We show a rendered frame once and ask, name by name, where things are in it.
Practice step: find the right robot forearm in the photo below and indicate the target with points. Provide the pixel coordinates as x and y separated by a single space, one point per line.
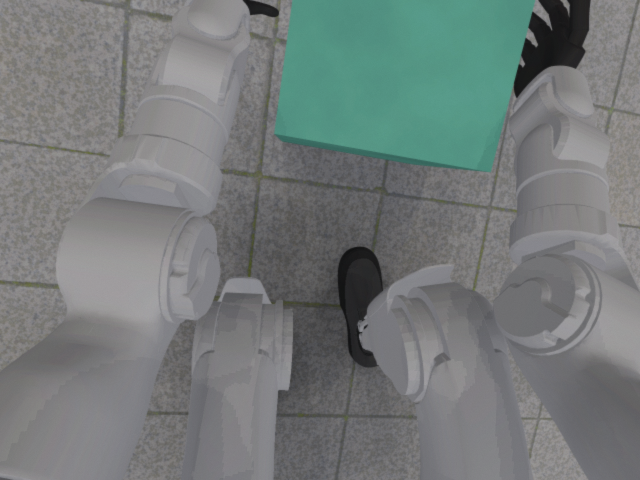
561 182

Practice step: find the robot right hand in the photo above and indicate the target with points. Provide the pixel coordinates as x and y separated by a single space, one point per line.
561 46

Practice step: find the robot right thigh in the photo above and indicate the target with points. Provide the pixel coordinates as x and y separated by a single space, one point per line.
437 347

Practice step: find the robot left upper arm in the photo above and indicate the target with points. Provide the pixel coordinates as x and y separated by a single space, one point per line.
73 406

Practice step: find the robot right foot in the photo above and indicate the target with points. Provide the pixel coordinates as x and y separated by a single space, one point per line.
359 282

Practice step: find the carton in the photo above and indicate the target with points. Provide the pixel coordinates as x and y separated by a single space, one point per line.
422 82

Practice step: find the left robot forearm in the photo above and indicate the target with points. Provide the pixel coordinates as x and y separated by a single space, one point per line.
174 149

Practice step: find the robot right upper arm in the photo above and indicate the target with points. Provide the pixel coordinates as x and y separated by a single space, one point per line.
574 332

